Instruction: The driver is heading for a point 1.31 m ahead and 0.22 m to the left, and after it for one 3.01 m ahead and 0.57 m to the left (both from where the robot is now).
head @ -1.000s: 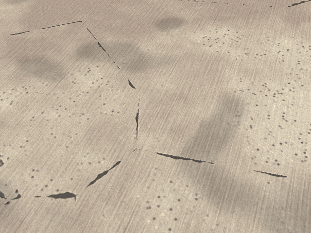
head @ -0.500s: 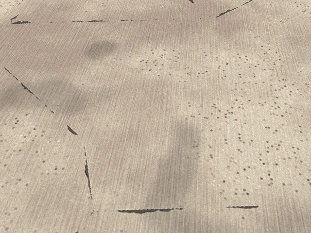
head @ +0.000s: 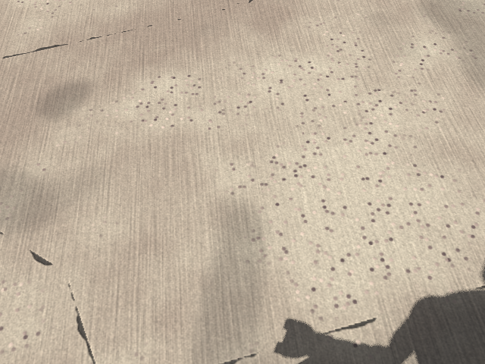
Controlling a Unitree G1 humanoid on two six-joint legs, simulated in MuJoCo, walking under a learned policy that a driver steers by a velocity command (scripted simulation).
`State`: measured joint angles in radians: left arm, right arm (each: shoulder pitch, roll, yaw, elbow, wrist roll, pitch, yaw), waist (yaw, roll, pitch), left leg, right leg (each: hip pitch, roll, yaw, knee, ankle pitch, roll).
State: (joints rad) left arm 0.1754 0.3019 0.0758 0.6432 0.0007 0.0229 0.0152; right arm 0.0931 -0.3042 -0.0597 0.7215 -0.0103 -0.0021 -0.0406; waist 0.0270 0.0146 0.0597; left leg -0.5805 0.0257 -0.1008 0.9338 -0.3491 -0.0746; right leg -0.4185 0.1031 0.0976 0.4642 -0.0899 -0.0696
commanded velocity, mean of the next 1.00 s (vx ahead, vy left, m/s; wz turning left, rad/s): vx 0.08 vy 0.00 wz -0.11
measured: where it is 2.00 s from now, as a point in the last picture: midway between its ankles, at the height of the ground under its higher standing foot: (273, 302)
